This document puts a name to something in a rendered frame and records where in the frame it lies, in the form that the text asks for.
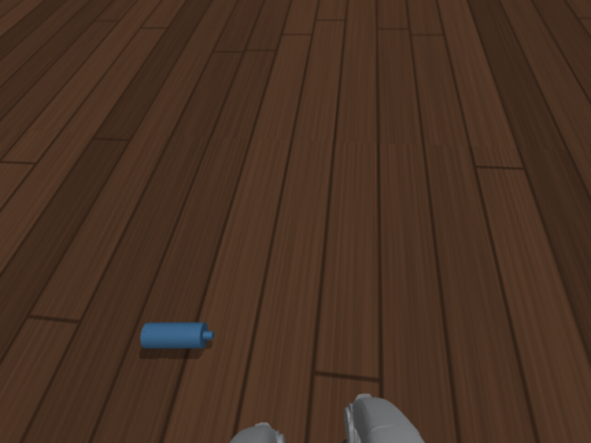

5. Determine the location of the bottle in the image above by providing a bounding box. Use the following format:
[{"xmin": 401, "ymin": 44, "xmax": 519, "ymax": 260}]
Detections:
[{"xmin": 140, "ymin": 322, "xmax": 214, "ymax": 349}]

